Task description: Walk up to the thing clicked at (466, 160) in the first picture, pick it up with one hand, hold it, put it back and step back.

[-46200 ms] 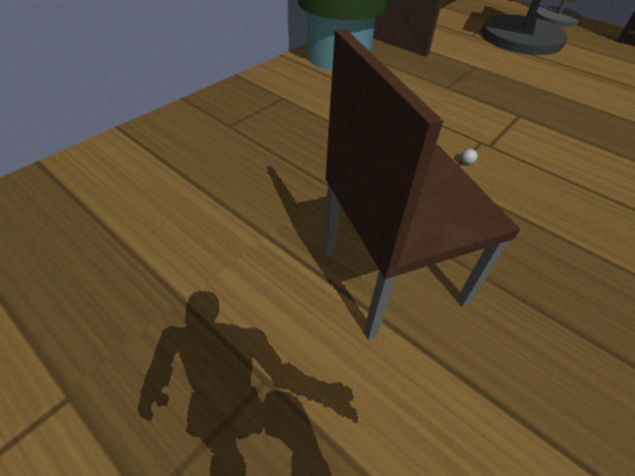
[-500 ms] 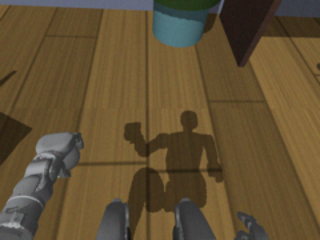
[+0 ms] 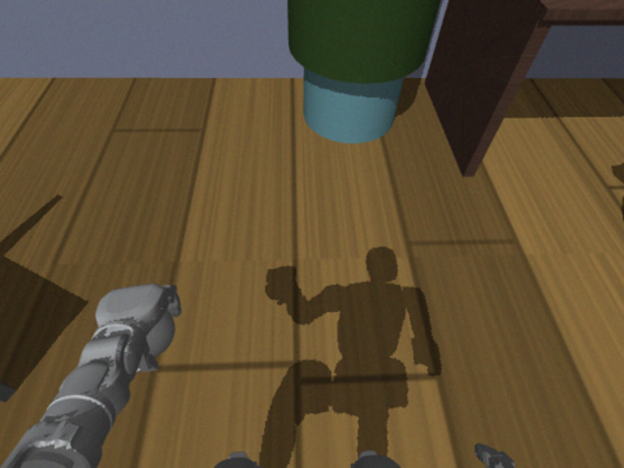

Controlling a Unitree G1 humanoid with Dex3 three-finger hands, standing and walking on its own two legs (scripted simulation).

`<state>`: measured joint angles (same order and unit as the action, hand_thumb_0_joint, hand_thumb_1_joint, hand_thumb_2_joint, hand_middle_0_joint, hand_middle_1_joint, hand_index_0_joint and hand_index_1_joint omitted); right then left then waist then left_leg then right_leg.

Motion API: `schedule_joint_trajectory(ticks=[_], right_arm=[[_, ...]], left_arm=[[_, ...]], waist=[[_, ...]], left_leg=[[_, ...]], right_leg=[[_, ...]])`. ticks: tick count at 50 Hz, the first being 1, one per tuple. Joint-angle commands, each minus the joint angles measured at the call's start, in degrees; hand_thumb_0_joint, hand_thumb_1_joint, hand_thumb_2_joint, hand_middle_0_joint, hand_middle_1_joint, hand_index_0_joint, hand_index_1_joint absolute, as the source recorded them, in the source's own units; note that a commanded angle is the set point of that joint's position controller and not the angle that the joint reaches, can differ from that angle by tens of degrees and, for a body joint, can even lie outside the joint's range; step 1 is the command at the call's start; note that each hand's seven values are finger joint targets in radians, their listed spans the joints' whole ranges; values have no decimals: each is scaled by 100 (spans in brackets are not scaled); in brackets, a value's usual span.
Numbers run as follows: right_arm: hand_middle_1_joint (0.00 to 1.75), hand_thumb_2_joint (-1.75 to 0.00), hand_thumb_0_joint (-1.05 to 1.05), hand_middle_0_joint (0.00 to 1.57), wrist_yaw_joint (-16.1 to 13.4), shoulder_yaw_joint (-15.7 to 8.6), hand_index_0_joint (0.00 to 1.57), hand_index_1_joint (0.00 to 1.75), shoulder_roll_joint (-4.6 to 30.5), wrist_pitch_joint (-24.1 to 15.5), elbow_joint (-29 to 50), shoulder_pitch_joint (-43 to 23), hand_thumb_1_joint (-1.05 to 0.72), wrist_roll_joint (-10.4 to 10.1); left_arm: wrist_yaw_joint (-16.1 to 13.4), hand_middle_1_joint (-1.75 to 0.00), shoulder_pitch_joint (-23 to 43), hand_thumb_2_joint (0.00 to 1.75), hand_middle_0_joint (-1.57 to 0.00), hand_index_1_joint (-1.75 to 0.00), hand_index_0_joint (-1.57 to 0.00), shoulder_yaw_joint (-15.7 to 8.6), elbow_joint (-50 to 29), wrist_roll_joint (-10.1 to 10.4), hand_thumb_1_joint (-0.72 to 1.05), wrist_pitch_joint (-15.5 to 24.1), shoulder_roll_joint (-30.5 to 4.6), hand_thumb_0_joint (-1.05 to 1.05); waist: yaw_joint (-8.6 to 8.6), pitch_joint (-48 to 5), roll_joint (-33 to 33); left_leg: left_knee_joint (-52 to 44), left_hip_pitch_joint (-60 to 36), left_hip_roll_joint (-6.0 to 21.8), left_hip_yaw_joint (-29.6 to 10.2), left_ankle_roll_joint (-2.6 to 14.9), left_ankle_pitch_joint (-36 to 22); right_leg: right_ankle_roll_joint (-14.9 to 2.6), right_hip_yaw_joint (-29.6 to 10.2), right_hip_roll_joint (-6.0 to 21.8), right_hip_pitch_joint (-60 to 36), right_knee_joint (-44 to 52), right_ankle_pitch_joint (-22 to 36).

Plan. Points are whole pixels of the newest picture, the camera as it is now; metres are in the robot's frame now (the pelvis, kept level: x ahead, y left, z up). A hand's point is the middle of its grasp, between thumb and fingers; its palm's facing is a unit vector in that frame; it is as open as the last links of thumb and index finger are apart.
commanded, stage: hold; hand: left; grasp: from above
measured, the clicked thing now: (145, 330) +0.33 +0.24 -0.09
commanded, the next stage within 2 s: crouch in 2.00 s
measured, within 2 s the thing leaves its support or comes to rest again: neither
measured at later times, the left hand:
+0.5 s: hand (137, 320) +0.32 +0.22 -0.02, palm faces -0.44 -0.06 -0.90, open 9.9 cm
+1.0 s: hand (136, 325) +0.31 +0.21 +0.00, palm faces -0.44 -0.06 -0.89, open 9.9 cm
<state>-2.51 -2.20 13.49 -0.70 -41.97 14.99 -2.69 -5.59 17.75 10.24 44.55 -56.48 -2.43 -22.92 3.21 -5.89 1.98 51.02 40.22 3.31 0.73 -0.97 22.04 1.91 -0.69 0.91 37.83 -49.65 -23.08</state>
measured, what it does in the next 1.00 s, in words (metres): stands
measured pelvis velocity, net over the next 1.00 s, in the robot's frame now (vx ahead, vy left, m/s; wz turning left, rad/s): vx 0.01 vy -0.01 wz -0.01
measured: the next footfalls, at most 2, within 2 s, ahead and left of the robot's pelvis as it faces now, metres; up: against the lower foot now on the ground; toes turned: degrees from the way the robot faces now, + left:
none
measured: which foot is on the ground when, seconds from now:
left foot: down 0.00-1.00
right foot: down 0.00-1.00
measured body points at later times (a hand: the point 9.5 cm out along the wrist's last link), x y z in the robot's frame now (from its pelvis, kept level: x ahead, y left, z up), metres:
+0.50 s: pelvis +0.01 +0.00 +0.03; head +0.04 -0.01 +0.48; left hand +0.34 +0.22 +0.03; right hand +0.13 -0.26 -0.09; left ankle +0.03 +0.13 -0.69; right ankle +0.01 -0.14 -0.69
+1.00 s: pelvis +0.01 -0.01 +0.04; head +0.03 -0.03 +0.48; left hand +0.32 +0.21 +0.05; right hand +0.15 -0.26 -0.08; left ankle +0.03 +0.13 -0.69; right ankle +0.01 -0.14 -0.69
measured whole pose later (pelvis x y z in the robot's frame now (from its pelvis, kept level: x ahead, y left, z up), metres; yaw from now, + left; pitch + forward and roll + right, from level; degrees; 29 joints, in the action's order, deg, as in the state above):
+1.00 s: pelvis +0.01 -0.01 +0.04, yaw -1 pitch +4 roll +0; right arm -2.7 -1.7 14.1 3.1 -38.7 11.4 -3.9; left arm 2.9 12.3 11.6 32.7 -56.6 -1.4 -23.3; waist 0.0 -2.6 2.5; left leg 33.7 21.7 2.6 2.4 -1.2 15.5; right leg 1.6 -1.7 1.4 20.9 -34.7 -17.4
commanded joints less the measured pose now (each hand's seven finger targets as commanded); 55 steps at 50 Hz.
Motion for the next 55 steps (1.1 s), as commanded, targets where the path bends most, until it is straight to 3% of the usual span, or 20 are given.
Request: schedule_joint_trajectory(ticks=[1,9,14,24,32,34,37,38,41,47,55], right_arm=[[30,-90,0,20,-70,-290,20,30,847,-168,618,17,-90,23],[30,-90,0,20,-64,-294,20,30,865,-89,680,-134,-90,-1],[30,-90,0,20,-57,-305,20,30,876,-47,729,-201,-90,0],[30,-90,0,20,-51,-265,20,30,865,49,909,-454,-90,-38],[30,-90,0,20,-53,-239,20,30,852,93,1003,-586,-90,-54],[30,-90,0,20,-64,-234,20,30,850,104,1028,-616,-90,-65],[30,-90,0,20,-68,-212,20,30,835,109,1042,-632,-90,-70],[30,-90,0,20,-64,-224,20,30,831,117,1051,-687,-90,-67],[30,-90,0,20,-75,-199,20,30,827,121,1077,-709,-90,-72],[30,-90,0,20,-92,-169,20,30,802,128,1140,-846,-91,-103],[30,-90,0,20,-103,-171,20,30,795,132,1123,-878,-91,-110]], left_arm=[[-140,-95,1705,91,-86,-92,-90,-481,-1100,-16,54,10,-1181,0],[22,-95,1591,89,-83,-91,-87,-436,-1111,-131,51,139,-1177,0],[179,-98,1631,93,-84,-93,-88,-411,-1420,-36,53,185,-1132,0],[346,-100,1496,92,-82,-95,-87,-478,-1617,-68,52,156,-1228,0],[462,-102,1538,93,-82,-97,-87,-548,-2042,-30,53,128,-1305,0],[516,-101,1458,96,-83,-96,-87,-418,-2035,-34,51,134,-1149,0],[527,-102,1340,92,-80,-96,-85,-443,-2030,-48,50,117,-1146,0],[536,-101,1314,93,-81,-96,-86,-474,-2110,-17,51,117,-1165,0],[572,-103,1314,95,-80,-98,-85,-440,-2124,-25,51,84,-1154,0],[641,-103,1251,90,-79,-97,-84,-524,-2282,-2,50,113,-1271,0],[675,-104,1200,92,-77,-99,-82,-505,-2427,-27,48,94,-1216,0]], waist=[[-36,-1694,109],[-113,-1336,94],[-132,-1409,23],[-233,-1133,31],[-279,-1240,73],[-263,-1141,-103],[-261,-1065,-67],[-336,-1065,-16],[-253,-1030,-106],[-364,-930,-69],[-349,-999,-60]], left_leg=[[-871,-1584,-326,-17,88,-1609],[-1274,-1878,-360,53,86,-1527],[-1389,-2188,-336,52,88,-1889],[-1675,-2321,-344,101,86,-1770],[-1812,-2552,-360,145,108,-1896],[-1853,-2596,-348,137,131,-1905],[-1928,-2569,-361,143,128,-1740],[-1961,-2630,-361,154,118,-1753],[-1971,-2650,-370,160,148,-1754],[-2126,-2704,-392,180,147,-1599],[-2208,-2914,-370,178,142,-1826]], right_leg=[[-203,8,-289,-972,934,1636],[-214,10,-281,-1191,1306,1513],[-199,20,-298,-1418,1418,1813],[-213,26,-300,-1593,1645,1634],[-196,4,-276,-1812,1764,1776],[-182,22,-281,-1781,1809,1802],[-200,2,-271,-1790,1873,1633],[-202,26,-269,-1826,1908,1617],[-170,1,-252,-1824,1971,1668],[-182,6,-235,-1919,2102,1481],[-184,11,-248,-2042,2151,1673]])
